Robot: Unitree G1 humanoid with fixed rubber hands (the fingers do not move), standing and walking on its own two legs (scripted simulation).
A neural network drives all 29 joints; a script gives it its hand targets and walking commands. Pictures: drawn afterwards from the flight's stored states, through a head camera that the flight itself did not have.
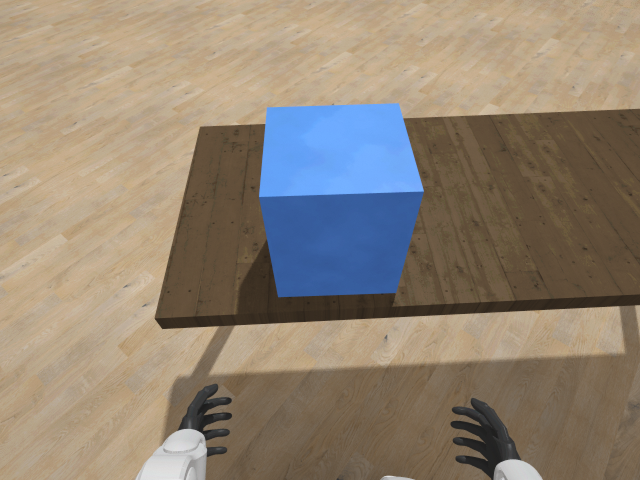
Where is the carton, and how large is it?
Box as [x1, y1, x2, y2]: [259, 103, 423, 296]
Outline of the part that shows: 398,103 267,107 259,199 278,296 383,293 396,291 423,192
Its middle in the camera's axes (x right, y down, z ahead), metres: +0.03 -0.06 +0.65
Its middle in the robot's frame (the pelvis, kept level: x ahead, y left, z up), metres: +0.53 +0.01 +0.00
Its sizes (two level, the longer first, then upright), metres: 0.210 0.200 0.250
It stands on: a table, 0.64 m high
